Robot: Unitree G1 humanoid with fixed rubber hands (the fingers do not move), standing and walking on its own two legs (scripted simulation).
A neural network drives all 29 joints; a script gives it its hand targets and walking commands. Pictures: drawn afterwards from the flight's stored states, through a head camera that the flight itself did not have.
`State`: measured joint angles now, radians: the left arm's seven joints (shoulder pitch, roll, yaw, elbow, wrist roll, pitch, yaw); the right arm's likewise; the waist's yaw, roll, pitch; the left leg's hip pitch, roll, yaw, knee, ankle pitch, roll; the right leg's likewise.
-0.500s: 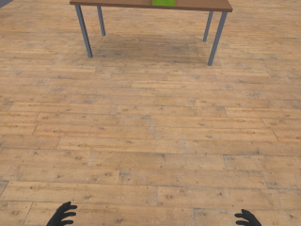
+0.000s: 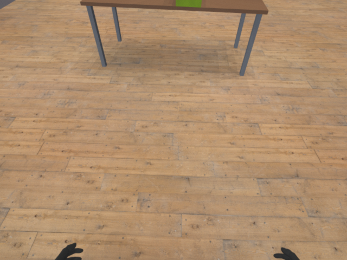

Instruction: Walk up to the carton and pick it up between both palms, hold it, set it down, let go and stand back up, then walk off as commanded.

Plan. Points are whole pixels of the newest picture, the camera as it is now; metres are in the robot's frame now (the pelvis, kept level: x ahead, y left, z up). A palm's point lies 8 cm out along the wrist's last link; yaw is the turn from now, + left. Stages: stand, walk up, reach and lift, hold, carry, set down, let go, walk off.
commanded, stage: stand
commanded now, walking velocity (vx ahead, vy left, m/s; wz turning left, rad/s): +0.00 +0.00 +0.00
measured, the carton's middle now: out of the picture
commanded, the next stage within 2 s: walk up in 1.12 s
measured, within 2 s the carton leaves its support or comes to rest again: neither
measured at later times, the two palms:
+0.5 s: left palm out of the picture +0.10 +0.30 -0.11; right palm out of the picture +0.10 -0.27 -0.10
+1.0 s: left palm out of the picture +0.07 +0.31 -0.11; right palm out of the picture +0.08 -0.26 -0.09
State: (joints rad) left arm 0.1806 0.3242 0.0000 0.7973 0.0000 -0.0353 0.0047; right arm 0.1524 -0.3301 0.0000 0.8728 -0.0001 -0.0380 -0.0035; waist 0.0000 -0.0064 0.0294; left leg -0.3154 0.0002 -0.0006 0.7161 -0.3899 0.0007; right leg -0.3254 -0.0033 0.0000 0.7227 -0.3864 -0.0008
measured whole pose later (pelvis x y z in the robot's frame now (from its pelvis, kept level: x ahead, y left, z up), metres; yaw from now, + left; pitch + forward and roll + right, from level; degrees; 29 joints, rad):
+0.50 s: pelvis -0.01 +0.02 +0.00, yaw +0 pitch -1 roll -1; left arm 0.15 0.33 0.00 0.90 0.00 -0.03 0.01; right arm 0.12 -0.33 0.00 0.97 0.00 -0.04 0.00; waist 0.00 -0.01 0.03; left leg -0.32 0.00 0.00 0.72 -0.38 0.02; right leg -0.30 0.00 0.00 0.67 -0.35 0.01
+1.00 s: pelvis -0.02 +0.03 +0.01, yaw +0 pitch -1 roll -2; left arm 0.13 0.33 0.00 0.99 0.00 -0.03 0.00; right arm 0.09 -0.33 0.00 1.04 0.00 -0.04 -0.01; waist 0.00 -0.01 0.03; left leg -0.32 0.00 0.00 0.66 -0.33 0.04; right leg -0.28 0.00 0.00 0.57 -0.27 0.01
